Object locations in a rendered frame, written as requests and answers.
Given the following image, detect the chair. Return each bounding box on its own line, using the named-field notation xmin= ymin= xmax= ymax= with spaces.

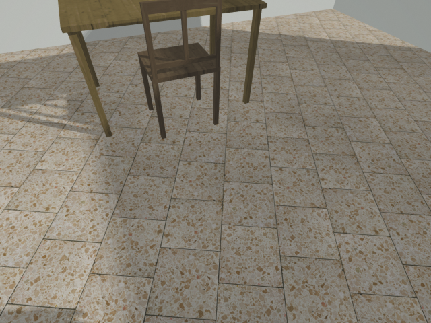
xmin=137 ymin=0 xmax=222 ymax=139

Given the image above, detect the table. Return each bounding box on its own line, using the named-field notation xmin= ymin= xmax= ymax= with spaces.
xmin=58 ymin=0 xmax=267 ymax=137

